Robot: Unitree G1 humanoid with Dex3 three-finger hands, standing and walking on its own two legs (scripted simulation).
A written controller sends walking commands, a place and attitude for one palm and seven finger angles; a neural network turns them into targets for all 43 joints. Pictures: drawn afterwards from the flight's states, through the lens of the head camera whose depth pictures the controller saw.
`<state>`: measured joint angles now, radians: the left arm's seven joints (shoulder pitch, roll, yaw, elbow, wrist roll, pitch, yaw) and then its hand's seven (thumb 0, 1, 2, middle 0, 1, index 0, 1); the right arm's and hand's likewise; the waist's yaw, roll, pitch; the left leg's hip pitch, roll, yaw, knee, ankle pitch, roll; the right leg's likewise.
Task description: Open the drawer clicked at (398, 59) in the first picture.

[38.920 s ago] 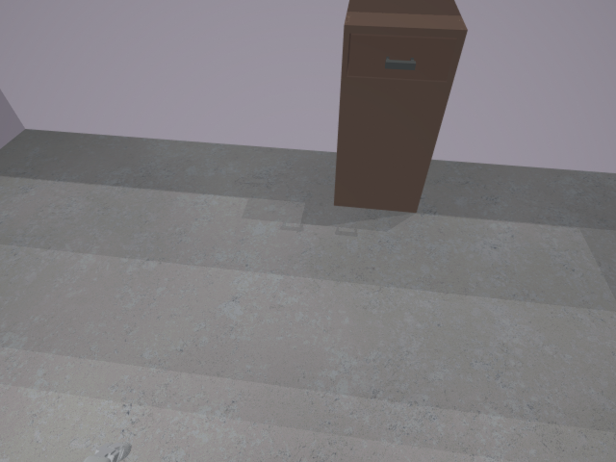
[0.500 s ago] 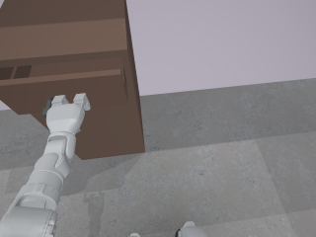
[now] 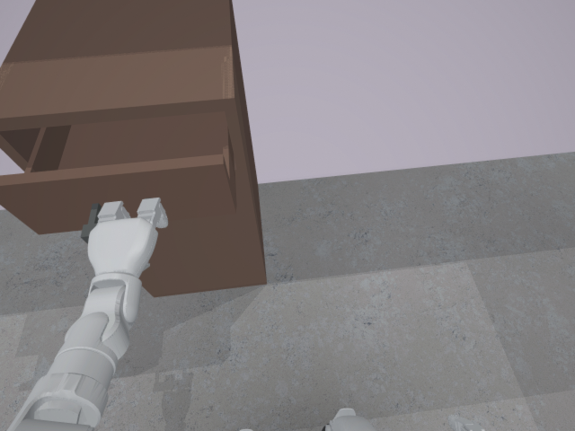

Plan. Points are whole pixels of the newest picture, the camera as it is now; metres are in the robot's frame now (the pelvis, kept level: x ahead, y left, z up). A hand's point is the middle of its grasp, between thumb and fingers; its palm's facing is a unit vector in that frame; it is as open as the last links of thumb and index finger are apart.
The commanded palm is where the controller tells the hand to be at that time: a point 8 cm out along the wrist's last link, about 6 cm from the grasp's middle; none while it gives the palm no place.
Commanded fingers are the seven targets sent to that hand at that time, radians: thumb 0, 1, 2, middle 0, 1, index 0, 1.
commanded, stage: pull the drawer open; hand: left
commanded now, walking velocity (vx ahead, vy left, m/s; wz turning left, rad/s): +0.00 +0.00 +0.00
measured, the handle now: (120, 219) +0.43 +0.28 -0.01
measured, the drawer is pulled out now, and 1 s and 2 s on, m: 0.11 0.25 0.30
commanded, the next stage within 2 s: open the thumb to release the handle in 1.58 s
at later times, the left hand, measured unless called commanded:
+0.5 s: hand (137, 293) +0.31 +0.23 -0.03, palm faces -0.02 -0.02 -1.00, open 5.9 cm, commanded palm +0.26 +0.25 +0.02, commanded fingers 0.00 0.90 0.90 -0.40 -1.35 -0.40 -1.35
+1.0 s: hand (131, 347) +0.24 +0.22 -0.03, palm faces -0.01 -0.03 -1.00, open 5.9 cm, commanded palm +0.20 +0.24 +0.02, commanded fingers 0.00 0.90 0.90 -0.40 -1.35 -0.40 -1.35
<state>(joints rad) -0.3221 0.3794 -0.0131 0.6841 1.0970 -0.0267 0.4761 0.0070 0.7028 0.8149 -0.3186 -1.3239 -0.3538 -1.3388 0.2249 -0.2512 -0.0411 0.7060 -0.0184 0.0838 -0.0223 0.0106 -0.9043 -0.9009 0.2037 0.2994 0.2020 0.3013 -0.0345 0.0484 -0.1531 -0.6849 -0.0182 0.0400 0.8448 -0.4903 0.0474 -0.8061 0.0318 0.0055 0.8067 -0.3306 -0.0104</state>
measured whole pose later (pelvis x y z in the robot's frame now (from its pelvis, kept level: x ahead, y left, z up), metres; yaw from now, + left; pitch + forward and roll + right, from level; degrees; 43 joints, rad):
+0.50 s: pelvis +0.00 -0.01 +0.01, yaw +1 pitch +15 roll -1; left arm -0.10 0.32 -0.08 0.50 1.10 0.06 0.50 0.02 0.71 0.79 -0.31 -1.29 -0.36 -1.34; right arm 0.16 -0.24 -0.03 0.67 -0.02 0.05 -0.03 0.01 -0.90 -0.90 0.20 0.30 0.20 0.30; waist -0.01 0.05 -0.15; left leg -0.60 -0.02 0.03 0.81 -0.48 0.04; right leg -0.72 0.03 0.00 0.79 -0.33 -0.02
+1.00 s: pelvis +0.00 -0.02 +0.00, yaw +1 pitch +13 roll +0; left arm 0.18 0.31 -0.08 0.28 1.11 0.04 0.54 0.03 0.70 0.81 -0.31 -1.27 -0.38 -1.34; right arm 0.10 -0.23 -0.03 0.66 -0.03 0.04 -0.04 0.01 -0.90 -0.90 0.20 0.30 0.20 0.30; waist 0.03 0.04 -0.14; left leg -0.56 -0.01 0.03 0.83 -0.49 0.02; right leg -0.70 0.04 -0.01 0.83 -0.36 -0.04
